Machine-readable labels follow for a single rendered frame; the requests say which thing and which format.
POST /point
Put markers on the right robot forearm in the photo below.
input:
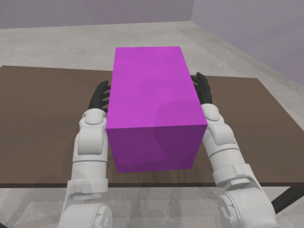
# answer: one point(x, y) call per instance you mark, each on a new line
point(230, 170)

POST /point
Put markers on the carton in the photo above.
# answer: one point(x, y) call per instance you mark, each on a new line
point(155, 121)

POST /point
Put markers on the robot left upper arm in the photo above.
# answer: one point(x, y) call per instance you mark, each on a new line
point(93, 215)

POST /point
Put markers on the right robot hand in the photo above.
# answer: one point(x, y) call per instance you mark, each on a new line
point(203, 89)

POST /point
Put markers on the table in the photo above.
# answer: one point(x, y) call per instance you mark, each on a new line
point(41, 107)

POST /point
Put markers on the left robot forearm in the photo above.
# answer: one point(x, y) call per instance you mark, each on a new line
point(88, 178)

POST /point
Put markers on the left robot hand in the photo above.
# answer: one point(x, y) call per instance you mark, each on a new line
point(98, 96)

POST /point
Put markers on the robot right upper arm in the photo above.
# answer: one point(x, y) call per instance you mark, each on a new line
point(246, 208)

